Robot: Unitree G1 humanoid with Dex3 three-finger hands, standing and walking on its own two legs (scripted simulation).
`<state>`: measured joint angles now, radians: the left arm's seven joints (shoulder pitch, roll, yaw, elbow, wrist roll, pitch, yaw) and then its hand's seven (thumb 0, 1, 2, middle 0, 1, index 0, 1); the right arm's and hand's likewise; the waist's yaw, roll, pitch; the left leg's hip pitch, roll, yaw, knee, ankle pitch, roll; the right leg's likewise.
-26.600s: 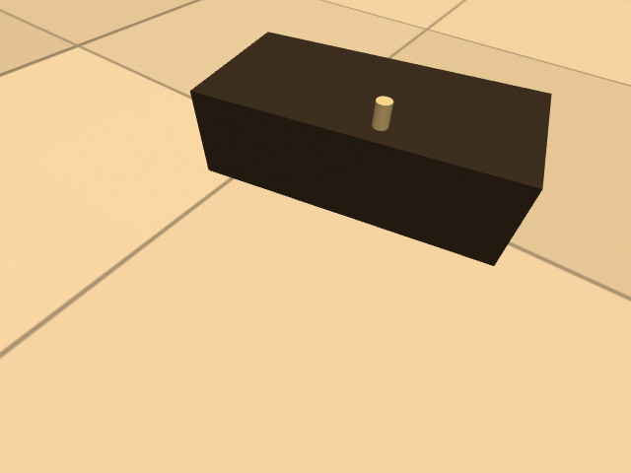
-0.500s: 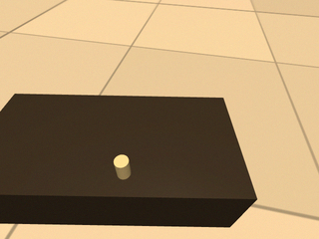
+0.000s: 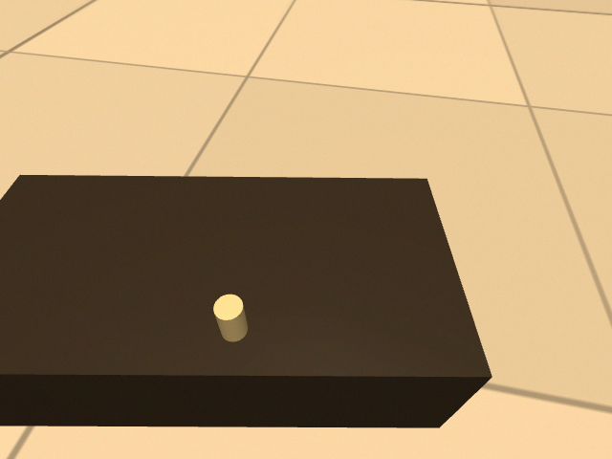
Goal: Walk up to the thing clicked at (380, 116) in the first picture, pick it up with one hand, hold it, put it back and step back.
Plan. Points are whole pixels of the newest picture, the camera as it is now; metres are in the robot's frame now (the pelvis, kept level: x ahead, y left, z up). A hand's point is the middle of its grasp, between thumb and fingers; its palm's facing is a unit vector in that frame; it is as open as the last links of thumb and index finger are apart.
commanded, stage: stand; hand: left
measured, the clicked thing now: (231, 318) +0.47 +0.18 -0.31
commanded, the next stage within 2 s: step back in 1.10 s
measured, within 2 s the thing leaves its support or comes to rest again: neither
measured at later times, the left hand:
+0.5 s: hand out of the picture +0.09 +0.24 -0.16, palm faces -0.01 -0.94 -0.34, open 7.4 cm
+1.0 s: hand out of the picture +0.08 +0.24 -0.16, palm faces -0.01 -0.94 -0.34, open 7.4 cm
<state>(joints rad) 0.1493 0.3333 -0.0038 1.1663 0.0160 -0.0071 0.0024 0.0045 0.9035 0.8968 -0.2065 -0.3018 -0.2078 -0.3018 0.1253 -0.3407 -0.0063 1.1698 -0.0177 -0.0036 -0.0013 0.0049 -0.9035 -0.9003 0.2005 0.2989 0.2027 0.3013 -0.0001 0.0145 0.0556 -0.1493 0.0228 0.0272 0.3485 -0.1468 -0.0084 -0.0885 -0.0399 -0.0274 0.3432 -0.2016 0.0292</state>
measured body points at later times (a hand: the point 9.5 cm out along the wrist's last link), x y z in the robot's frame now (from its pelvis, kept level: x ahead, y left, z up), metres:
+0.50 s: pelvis +0.02 -0.01 +0.00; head +0.02 -0.01 +0.45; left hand +0.09 +0.29 -0.13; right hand +0.09 -0.30 -0.13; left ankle +0.03 +0.12 -0.75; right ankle -0.01 -0.14 -0.75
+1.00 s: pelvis +0.02 -0.01 +0.00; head +0.02 -0.01 +0.45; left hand +0.08 +0.29 -0.13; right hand +0.09 -0.31 -0.14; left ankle +0.03 +0.12 -0.75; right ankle -0.01 -0.14 -0.75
